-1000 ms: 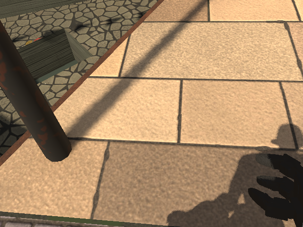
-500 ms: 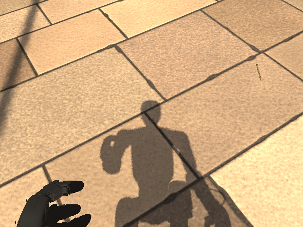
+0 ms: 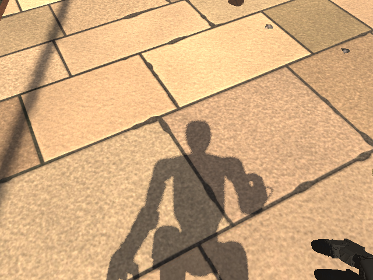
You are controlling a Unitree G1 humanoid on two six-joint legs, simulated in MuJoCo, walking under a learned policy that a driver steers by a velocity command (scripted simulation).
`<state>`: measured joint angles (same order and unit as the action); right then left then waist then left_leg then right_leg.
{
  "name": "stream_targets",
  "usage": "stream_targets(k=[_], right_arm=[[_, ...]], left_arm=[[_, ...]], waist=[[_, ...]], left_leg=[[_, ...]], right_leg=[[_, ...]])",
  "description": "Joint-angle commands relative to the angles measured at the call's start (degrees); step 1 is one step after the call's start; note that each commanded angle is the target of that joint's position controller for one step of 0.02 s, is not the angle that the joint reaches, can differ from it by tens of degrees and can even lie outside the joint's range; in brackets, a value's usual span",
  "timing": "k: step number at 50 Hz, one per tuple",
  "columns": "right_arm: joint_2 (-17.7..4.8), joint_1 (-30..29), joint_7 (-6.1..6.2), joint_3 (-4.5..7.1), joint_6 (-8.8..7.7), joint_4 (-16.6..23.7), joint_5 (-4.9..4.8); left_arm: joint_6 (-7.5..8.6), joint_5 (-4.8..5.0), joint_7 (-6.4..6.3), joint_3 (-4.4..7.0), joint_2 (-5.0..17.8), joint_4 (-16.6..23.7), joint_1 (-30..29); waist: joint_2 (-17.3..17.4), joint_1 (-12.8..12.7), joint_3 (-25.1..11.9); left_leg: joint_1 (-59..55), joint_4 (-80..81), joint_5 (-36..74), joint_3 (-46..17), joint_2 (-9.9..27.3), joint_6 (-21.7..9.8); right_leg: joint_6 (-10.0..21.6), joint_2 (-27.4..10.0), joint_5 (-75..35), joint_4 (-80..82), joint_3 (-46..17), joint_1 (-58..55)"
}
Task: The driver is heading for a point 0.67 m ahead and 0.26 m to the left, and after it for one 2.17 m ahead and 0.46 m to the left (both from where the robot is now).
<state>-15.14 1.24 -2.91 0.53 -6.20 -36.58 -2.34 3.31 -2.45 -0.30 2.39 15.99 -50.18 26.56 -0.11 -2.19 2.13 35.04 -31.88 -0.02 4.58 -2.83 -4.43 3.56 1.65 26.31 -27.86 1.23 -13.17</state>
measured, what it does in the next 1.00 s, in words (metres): walks ahead, turning left: right foot, then left foot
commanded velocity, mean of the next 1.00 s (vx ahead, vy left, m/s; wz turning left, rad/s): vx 0.37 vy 0.00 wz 0.85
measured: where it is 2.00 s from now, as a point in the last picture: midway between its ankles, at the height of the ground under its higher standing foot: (131, 213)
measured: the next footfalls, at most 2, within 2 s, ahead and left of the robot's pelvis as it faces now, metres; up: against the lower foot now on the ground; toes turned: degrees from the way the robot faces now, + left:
right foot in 0.38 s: +0.61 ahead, -0.06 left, +0.00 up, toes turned +28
left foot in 0.86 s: +0.44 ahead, +0.14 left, +0.00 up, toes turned +51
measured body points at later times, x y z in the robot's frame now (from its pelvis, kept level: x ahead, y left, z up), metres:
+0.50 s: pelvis +0.40 -0.02 +0.03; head +0.45 -0.01 +0.47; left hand +0.52 +0.29 -0.04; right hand +0.60 -0.26 -0.08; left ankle +0.26 +0.06 -0.58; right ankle +0.57 -0.07 -0.69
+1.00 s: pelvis +0.47 +0.03 +0.04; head +0.48 +0.08 +0.49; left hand +0.34 +0.34 -0.06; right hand +0.80 -0.02 -0.02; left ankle +0.41 +0.11 -0.69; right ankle +0.59 -0.07 -0.63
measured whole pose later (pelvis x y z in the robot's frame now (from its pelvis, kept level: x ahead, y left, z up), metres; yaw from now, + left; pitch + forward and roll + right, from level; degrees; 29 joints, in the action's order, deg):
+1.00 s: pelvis +0.47 +0.03 +0.04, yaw +54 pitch +2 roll -2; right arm -19.3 12.0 -0.1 4.9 2.0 -33.3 -1.5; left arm 1.1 -0.1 0.5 5.5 19.6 -41.8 4.3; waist -1.2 0.1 3.0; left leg 19.4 -29.8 -13.2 -3.2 -0.9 -3.5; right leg -2.3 -1.2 23.6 -57.3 0.5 28.3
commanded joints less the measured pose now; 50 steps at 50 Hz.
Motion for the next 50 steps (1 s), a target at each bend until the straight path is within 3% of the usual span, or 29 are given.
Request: stream_targets(k=[1, 2, 3, 4, 6, 8, 10, 12, 14, 16, 18, 19, 20, 21, 22, 23, 24, 26, 28, 32, 39, 42, 43, 44, 45, 46, 47, 48, 50], right_arm=[[-16.0, 30.5, -0.27, 5.83, 0.47, -4.8, 0.46], [-10.5, 30.0, 0.69, 5.29, 0.81, -4.6, 1.50], [-9.2, 26.4, 1.07, 4.71, 0.71, -3.8, 2.21], [-9.0, 23.8, 0.61, 4.52, 0.27, -3.9, 2.56], [-7.5, 18.2, 0.84, 3.96, -0.20, -2.7, 3.24], [-7.2, 15.6, 1.19, 3.86, 0.15, -1.9, 1.75], [-8.9, 14.1, 2.43, 4.25, 0.43, -1.3, 0.94], [-11.5, 16.7, 3.80, 5.66, 2.06, -2.3, 0.49], [-11.9, 21.1, 4.56, 6.11, 3.45, -3.7, 0.24], [-10.6, 20.3, 5.27, 6.13, 4.31, -3.2, -0.17], [-8.7, 17.7, 5.69, 6.15, 4.95, -1.5, -0.04], [-4.3, 18.5, 5.37, 4.81, 5.19, 0.3, 1.09], [1.3, 32.2, 4.85, 3.00, 5.48, 0.2, 1.46], [-5.4, 38.6, 3.91, 3.31, 5.86, 0.3, 0.10], [-8.9, 31.7, 4.08, 4.43, 6.82, 0.1, -0.26], [-11.2, 25.1, 4.51, 5.34, 7.79, 1.1, 0.14], [-11.9, 22.2, 5.02, 5.96, 8.81, 1.6, 0.66], [-9.3, 20.2, 5.00, 5.60, 9.74, 3.4, 0.91], [-6.3, 18.0, 5.06, 4.86, 9.42, 4.6, 0.95], [-7.1, 14.0, 4.12, 4.86, 9.61, 5.6, 1.10], [-9.3, 6.8, 1.64, 5.67, 11.47, 7.7, 0.98], [-10.2, 8.2, 1.40, 6.75, 11.87, 7.4, 1.05], [-12.8, 12.0, 2.17, 7.94, 11.80, 6.3, 1.30], [-21.6, 15.5, 3.58, 10.18, 11.51, 6.3, 1.41], [-21.6, 13.8, 3.38, 9.58, 9.76, 8.0, 3.42], [-18.8, 13.0, 2.83, 9.00, 8.10, 7.9, 3.50], [-17.1, 13.6, 3.03, 8.69, 6.96, 6.6, 1.66], [-14.8, 13.0, 3.10, 8.04, 6.61, 6.6, 0.08], [-14.0, 10.7, 3.53, 7.08, 6.40, 7.4, 0.33]], left_arm=[[2.58, 1.44, 1.05, -1.66, -1.0, 6.3, 6.2], [4.43, 4.02, 1.61, -0.05, 7.3, 7.9, -1.8], [5.53, 5.14, 1.67, -0.15, 8.3, 11.5, -10.5], [6.51, 3.69, 1.38, -0.82, 6.7, 13.4, -16.4], [6.49, 2.08, 1.25, -0.83, 4.7, 13.4, -15.2], [5.69, 1.34, 0.87, -0.55, 5.1, 14.1, -15.4], [5.56, 0.64, 0.73, -1.13, 4.2, 17.2, -20.5], [5.57, 0.13, 1.21, -1.80, 1.9, 18.6, -25.1], [4.84, 1.33, 1.17, -0.51, 3.7, 19.1, -25.2], [4.12, 2.40, 0.45, 0.82, 6.1, 20.0, -25.6], [3.77, 1.84, -0.30, 2.06, 7.6, 18.3, -18.4], [3.52, 0.98, -0.60, 2.33, 9.0, 16.9, -10.0], [2.75, -1.08, -0.37, 1.60, 10.3, 18.2, -9.7], [1.84, 0.48, 0.09, 2.50, 11.9, 17.1, -11.5], [1.07, 0.75, -0.53, 1.95, 7.8, 19.5, -17.1], [0.08, 1.12, -0.99, 0.93, 4.9, 19.8, -20.5], [-0.62, 1.12, -1.17, 0.52, 4.2, 19.7, -22.6], [-0.72, 0.60, -1.27, 1.17, 5.2, 17.3, -24.0], [-0.24, 0.47, -1.28, 1.85, 6.0, 15.0, -22.7], [-0.87, 1.15, -1.48, 3.09, 8.5, 13.1, -23.2], [-1.67, 2.71, 0.37, 4.75, 12.3, 11.2, -23.2], [-2.34, 3.92, 0.90, 5.06, 12.0, 10.1, -22.1], [-2.60, 3.87, 1.15, 4.81, 10.3, 8.7, -19.2], [-2.58, 1.74, 1.30, 4.17, 8.0, 10.5, -17.8], [-2.40, 0.34, 0.55, 3.64, 7.4, 13.7, -23.8], [-2.47, 1.18, 0.14, 4.14, 9.2, 14.1, -27.0], [-1.98, 2.30, 0.30, 4.18, 8.9, 14.1, -25.6], [-1.33, 2.46, 0.47, 4.50, 9.7, 13.2, -24.8], [-0.13, 2.70, 1.22, 4.82, 10.1, 13.2, -25.7]], waist=[[21.6, 8.3, -30.4], [13.4, 12.0, -26.8], [7.6, 11.1, -16.7], [-2.4, 8.9, -9.2], [-2.4, 2.5, -4.2], [-0.9, -0.3, 0.5], [-1.1, -0.6, 4.5], [0.7, 2.2, 2.0], [3.4, 3.4, -1.9], [5.3, 2.3, -2.8], [5.3, -2.2, -7.8], [0.4, -4.4, -15.7], [-17.1, 2.6, -25.3], [-21.9, 4.8, -32.2], [-13.6, 3.1, -25.5], [-7.2, 2.3, -17.3], [-4.3, 2.8, -12.5], [-5.5, 4.4, -7.0], [-5.8, 3.9, -7.4], [-4.2, 3.2, -10.3], [-6.1, 1.6, -6.0], [-5.1, 3.3, -6.6], [-0.7, 4.3, -7.0], [17.9, 2.9, -6.8], [17.5, 4.9, -9.8], [10.4, 5.9, -10.1], [7.6, 4.3, -10.2], [4.8, 3.9, -9.7], [7.6, 3.0, -7.2]], left_leg=[[-69.8, 6.8, -35.9, -53.0, 21.1, -21.3], [-67.7, 15.9, -43.2, -58.4, 18.6, -16.9], [-58.7, 15.9, -36.8, -50.3, 17.3, -14.1], [-46.5, 17.8, -27.1, -45.3, 14.6, -13.3], [-32.4, 18.9, -15.8, -36.9, 10.0, -14.4], [-24.6, 19.7, 2.7, -32.1, 8.7, -15.1], [-12.7, 19.6, 17.2, -25.2, 5.7, -13.1], [-4.7, 16.9, 14.3, -20.1, 0.6, -7.6], [-5.5, 13.8, 3.6, -23.5, 0.1, -3.6], [-9.7, 7.8, -1.6, -26.7, -0.2, -0.9], [-13.0, -6.3, -1.0, -25.2, -2.7, 3.3], [-10.3, -22.8, -15.9, -21.4, -4.6, 5.7], [-1.5, -42.2, -48.3, -17.9, -8.5, 7.4], [1.9, -53.6, -41.0, -16.5, -1.3, 8.1], [4.9, -55.4, -34.3, -13.8, 1.7, 9.3], [5.9, -53.3, -28.8, -10.7, 3.3, 9.7], [3.9, -52.3, -26.3, -9.8, 4.8, 10.2], [-0.4, -45.4, -25.1, -8.4, 7.0, 9.8], [-0.5, -38.8, -24.3, -7.3, 7.7, 9.7], [-2.5, -29.0, -16.9, -7.1, 9.8, 9.0], [-11.2, -11.4, -16.2, -1.3, 8.4, 5.3], [-18.2, 1.0, -12.5, 0.7, 5.6, 2.0], [-25.3, 6.4, -4.2, -3.6, 6.0, -0.7], [-36.8, 8.1, 23.0, -24.5, 19.3, -7.9], [-36.6, 10.4, 17.7, -37.0, 23.3, -16.6], [-36.2, 11.6, 15.2, -32.6, 21.7, -15.8], [-35.8, 13.0, -3.2, -30.4, 18.5, -12.8], [-34.3, 15.4, -22.0, -30.9, 17.3, -10.9], [-29.4, 19.0, -35.6, -32.6, 15.5, -10.2]], right_leg=[[-4.3, 3.9, -1.4, -61.3, -7.3, 51.0], [-1.4, 1.5, -5.0, -61.1, -11.0, 55.8], [-0.1, -1.3, -6.5, -57.9, -11.4, 58.5], [0.9, -2.2, -6.9, -52.2, -10.5, 56.3], [0.2, -4.6, -7.4, -44.3, -11.0, 50.2], [-2.9, -4.9, -5.0, -37.8, -9.2, 49.2], [-5.9, -3.2, -9.7, -23.6, -5.0, 43.8], [-6.8, 2.0, -28.0, -9.7, -1.2, 31.1], [-7.3, 4.6, -38.6, -3.3, -3.9, 22.6], [-7.1, 3.5, -38.6, 0.9, -7.6, 20.8], [-6.2, 0.6, -41.4, 3.4, -8.4, 13.2], [-2.5, -9.6, -50.2, -0.4, -14.8, 2.5], [6.5, -26.9, -75.0, -3.7, -34.1, -8.4], [13.3, -33.5, -53.8, -1.2, -47.8, -8.7], [12.4, -27.4, -36.6, 2.9, -40.8, -1.6], [9.8, -23.1, -29.6, 5.4, -30.8, 7.4], [8.4, -19.7, -29.7, 7.1, -24.4, 15.1], [8.0, -16.1, -33.6, 9.8, -15.2, 25.3], [9.4, -16.4, -41.2, 10.8, -10.5, 24.3], [11.3, -20.2, -37.9, 12.7, -6.2, 21.3], [7.6, -21.1, -27.4, 12.0, 3.6, 20.9], [2.9, -20.1, -25.7, 4.0, 7.5, 19.7], [-1.0, -16.9, -21.5, -3.8, 10.1, 24.4], [-7.1, -8.6, 2.1, -22.5, 14.9, 42.4], [-9.2, -2.6, 11.5, -34.5, 2.8, 53.4], [-8.3, -2.7, 8.6, -39.1, -2.8, 55.4], [-6.4, -3.9, 2.5, -36.5, -5.2, 56.1], [-5.4, -4.8, -1.4, -33.0, -5.9, 55.9], [-5.0, -3.2, -6.6, -27.6, -5.6, 52.9]])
